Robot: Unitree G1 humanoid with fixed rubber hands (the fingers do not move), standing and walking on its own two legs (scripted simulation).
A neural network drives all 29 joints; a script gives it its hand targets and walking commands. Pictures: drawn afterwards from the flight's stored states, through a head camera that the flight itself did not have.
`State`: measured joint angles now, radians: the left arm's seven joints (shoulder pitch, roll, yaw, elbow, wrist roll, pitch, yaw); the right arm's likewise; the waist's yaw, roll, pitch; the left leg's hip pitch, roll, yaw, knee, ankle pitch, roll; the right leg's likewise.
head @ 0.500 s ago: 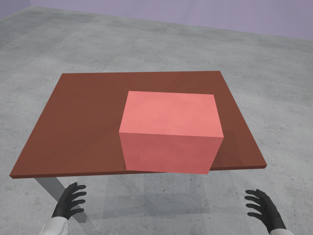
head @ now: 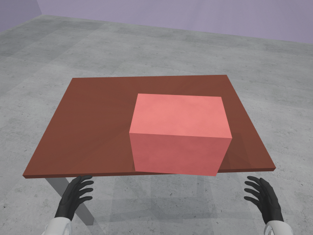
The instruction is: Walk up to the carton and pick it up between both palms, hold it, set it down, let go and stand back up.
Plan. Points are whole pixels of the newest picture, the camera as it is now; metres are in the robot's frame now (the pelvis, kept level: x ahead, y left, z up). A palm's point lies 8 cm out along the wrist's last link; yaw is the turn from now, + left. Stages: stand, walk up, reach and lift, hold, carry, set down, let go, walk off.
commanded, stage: reach and lift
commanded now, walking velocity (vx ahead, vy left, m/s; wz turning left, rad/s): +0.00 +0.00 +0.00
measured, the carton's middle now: (177, 135) +0.44 -0.03 -0.01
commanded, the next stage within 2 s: none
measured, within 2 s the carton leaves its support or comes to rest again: neither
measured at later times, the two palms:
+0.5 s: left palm (88, 162) +0.30 +0.22 +0.03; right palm (262, 173) +0.29 -0.25 +0.02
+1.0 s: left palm (91, 135) +0.36 +0.22 +0.07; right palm (265, 143) +0.35 -0.25 +0.07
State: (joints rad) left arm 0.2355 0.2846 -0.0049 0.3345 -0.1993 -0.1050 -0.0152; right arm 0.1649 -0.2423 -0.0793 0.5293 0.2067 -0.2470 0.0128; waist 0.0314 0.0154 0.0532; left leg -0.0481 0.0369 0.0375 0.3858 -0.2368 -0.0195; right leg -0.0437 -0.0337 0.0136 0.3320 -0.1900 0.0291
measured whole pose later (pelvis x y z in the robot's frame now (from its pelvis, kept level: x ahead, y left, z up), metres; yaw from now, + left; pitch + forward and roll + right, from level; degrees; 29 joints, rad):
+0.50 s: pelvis +0.00 -0.02 +0.00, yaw +1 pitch +1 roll +0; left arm -0.21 0.32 -0.01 0.64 -0.28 -0.16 -0.01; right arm -0.17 -0.26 0.01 0.62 0.26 -0.17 -0.02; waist -0.01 -0.01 -0.01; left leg -0.18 0.04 0.02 0.39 -0.21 -0.04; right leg -0.21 -0.03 0.00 0.41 -0.21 0.02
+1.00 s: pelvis +0.00 -0.01 +0.00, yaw +0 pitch +1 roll -1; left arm -0.41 0.33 0.05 0.53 -0.23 0.13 -0.03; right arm -0.40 -0.36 0.03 0.66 0.36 -0.04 -0.04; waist -0.01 -0.01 0.01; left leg -0.19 0.05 0.03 0.38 -0.21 -0.03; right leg -0.18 -0.02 0.01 0.33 -0.17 0.03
